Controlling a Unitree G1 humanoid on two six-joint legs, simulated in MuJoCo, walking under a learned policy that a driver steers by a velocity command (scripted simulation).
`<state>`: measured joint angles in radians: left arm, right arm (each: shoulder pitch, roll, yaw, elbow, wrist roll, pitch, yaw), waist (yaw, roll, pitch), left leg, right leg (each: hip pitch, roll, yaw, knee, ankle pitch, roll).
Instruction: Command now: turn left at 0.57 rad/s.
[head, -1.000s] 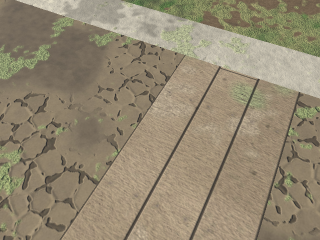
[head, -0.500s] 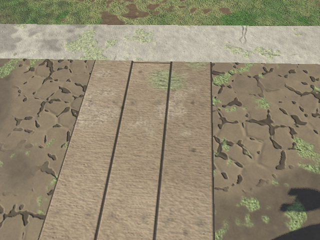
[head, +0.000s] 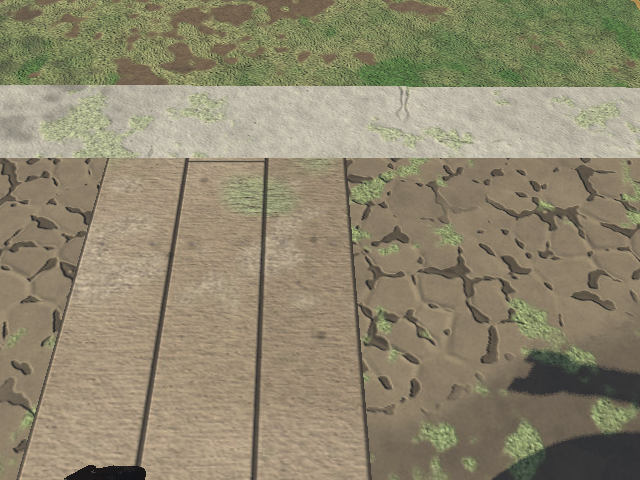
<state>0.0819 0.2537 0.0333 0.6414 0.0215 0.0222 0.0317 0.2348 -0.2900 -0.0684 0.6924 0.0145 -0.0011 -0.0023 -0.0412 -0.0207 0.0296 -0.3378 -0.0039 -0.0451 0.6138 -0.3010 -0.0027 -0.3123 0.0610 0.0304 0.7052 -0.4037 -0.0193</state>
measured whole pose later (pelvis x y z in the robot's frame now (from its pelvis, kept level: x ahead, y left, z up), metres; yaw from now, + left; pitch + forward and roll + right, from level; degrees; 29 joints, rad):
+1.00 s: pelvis +0.47 +0.21 -0.01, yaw +10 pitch +0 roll +2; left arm 0.10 0.30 0.04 0.75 0.01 -0.01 -0.07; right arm 0.48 -0.26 -0.04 0.92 -0.02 -0.10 0.00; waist -0.03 -0.02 0.04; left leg 0.22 -0.06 0.29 0.18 -0.41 0.01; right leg -0.82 -0.08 -0.12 0.96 0.03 -0.13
